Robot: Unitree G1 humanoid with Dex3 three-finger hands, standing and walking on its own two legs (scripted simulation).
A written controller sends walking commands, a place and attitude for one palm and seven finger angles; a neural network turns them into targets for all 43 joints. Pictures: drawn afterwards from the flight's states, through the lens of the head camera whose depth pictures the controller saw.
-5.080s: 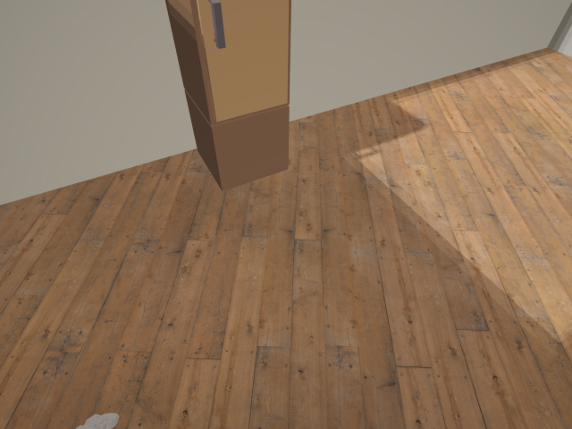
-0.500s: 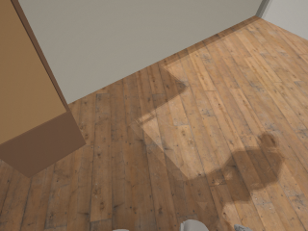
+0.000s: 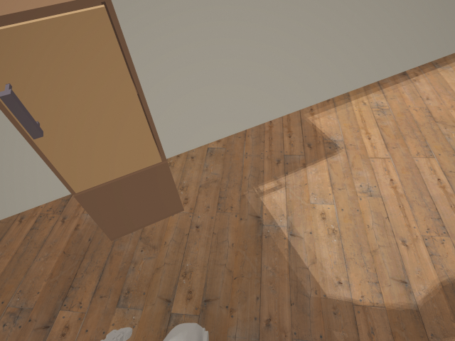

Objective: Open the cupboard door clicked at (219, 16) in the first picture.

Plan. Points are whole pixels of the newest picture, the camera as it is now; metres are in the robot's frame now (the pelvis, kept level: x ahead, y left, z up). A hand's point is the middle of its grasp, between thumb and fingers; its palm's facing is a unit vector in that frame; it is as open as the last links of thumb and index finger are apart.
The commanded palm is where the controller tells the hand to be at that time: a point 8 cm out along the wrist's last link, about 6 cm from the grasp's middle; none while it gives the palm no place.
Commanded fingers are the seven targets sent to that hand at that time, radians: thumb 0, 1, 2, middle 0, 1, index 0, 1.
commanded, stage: turn to face it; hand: left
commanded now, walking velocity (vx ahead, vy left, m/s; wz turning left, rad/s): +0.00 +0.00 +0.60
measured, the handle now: (23, 111) +0.69 +0.58 +0.05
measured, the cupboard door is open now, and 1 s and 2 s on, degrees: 0 0 0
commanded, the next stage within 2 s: take the last steps up to it in 0.68 s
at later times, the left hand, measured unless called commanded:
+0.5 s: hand out of the picture -0.04 +0.28 -0.17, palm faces +0.29 -0.92 -0.26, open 7.4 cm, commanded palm none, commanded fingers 0.00 0.90 0.90 -0.20 -0.30 -0.20 -0.30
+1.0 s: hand out of the picture -0.08 +0.19 -0.15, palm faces +0.43 -0.86 -0.25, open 7.3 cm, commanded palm none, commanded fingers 0.00 0.90 0.90 -0.20 -0.30 -0.20 -0.30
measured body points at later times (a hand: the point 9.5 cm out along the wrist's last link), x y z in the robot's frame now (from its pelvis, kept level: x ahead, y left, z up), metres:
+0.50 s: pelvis -0.03 +0.05 +0.00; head -0.01 +0.07 +0.45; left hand -0.06 +0.33 -0.15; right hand +0.13 -0.16 -0.13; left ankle -0.05 +0.15 -0.74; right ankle +0.00 -0.09 -0.67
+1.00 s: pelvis -0.04 +0.01 +0.01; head -0.03 -0.02 +0.45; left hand -0.11 +0.24 -0.13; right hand +0.07 -0.22 -0.16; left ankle -0.13 +0.15 -0.67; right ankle +0.00 -0.07 -0.74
